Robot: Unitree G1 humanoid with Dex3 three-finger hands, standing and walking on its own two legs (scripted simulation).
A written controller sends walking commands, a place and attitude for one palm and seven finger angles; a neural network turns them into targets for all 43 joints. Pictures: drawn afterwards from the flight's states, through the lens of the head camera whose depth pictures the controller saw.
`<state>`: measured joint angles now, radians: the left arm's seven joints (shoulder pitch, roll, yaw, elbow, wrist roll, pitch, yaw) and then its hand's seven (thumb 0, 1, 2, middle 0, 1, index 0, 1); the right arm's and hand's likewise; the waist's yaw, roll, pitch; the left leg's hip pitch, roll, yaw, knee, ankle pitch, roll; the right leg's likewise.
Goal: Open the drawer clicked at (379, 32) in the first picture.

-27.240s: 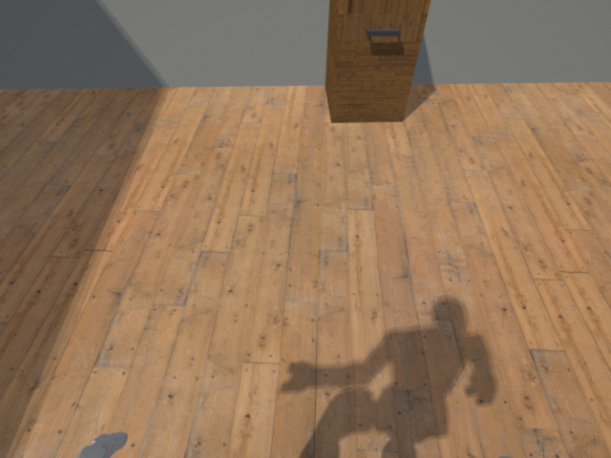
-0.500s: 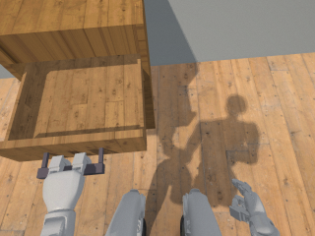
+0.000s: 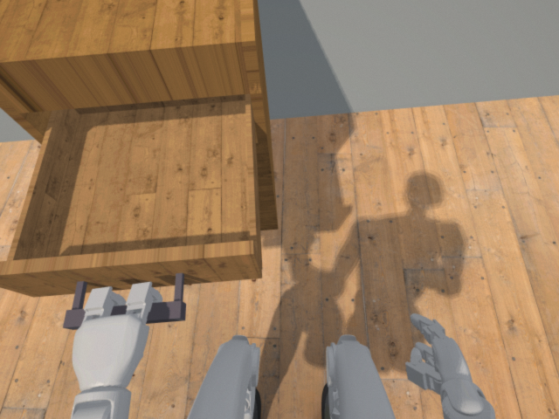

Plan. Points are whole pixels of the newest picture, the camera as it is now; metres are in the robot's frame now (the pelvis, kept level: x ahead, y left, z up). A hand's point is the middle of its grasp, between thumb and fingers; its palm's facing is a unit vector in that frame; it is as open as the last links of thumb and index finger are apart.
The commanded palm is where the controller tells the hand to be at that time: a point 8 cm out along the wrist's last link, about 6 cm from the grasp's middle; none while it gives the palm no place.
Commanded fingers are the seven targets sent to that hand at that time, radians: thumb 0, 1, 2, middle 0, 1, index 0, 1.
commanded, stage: pull the drawer open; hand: left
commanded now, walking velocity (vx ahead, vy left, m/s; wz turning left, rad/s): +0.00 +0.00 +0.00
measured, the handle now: (128, 299) +0.28 +0.25 -0.06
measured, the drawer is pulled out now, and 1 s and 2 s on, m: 0.29 0.30 0.30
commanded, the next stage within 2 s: open the thumb to release the handle in 0.24 s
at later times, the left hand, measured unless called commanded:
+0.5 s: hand (126, 347) +0.21 +0.25 -0.08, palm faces -0.06 -0.04 -1.00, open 6.4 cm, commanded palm +0.19 +0.24 -0.03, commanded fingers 0.00 0.27 0.63 -0.35 -1.28 -0.35 -1.28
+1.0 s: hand (125, 346) +0.21 +0.24 -0.07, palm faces -0.02 -0.04 -1.00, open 13.5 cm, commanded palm +0.19 +0.23 -0.02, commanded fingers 0.00 -0.50 0.30 -0.30 -1.20 -0.30 -1.20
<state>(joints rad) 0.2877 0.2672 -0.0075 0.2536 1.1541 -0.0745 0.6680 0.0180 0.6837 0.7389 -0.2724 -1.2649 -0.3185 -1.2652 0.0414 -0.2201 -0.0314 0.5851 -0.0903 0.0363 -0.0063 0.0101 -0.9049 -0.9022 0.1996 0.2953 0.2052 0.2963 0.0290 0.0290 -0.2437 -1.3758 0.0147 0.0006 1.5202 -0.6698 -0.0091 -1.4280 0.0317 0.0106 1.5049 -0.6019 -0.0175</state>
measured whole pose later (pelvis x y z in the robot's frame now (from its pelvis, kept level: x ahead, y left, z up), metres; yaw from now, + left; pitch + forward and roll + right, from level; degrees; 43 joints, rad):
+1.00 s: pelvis -0.02 +0.00 -0.01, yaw +1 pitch +28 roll +0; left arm 0.19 0.28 -0.02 0.31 1.14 -0.07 0.70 0.00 -0.44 0.32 -0.32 -1.20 -0.32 -1.21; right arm 0.06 -0.23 -0.05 0.64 -0.07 0.02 -0.04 0.01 -0.90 -0.90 0.20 0.30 0.21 0.30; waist 0.05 0.04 -0.24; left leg -1.41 0.00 -0.02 1.54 -0.63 -0.01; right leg -1.45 0.02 -0.01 1.52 -0.57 -0.02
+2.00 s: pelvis +0.00 +0.00 +0.05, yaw +1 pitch +24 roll +0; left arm 0.24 0.28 -0.05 0.30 1.11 -0.01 0.66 0.00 -0.49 0.30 -0.32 -1.20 -0.32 -1.20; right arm 0.09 -0.24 -0.04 0.61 -0.06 0.02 -0.04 0.01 -0.90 -0.90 0.20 0.30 0.20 0.30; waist 0.04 0.05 -0.22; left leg -1.16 0.00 -0.02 1.32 -0.58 -0.01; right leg -1.20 0.02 0.00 1.30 -0.53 -0.02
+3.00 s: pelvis +0.02 +0.01 +0.10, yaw +0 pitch +17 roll +0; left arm 0.36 0.30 -0.05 0.17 1.08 0.02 0.59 0.00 -0.49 0.30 -0.32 -1.20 -0.31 -1.20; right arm 0.16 -0.23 -0.03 0.55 -0.05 0.05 0.00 0.01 -0.90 -0.90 0.20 0.30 0.21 0.30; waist 0.03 0.05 -0.20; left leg -0.85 0.01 -0.01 1.08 -0.53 0.00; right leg -0.89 0.02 0.01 1.06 -0.48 -0.01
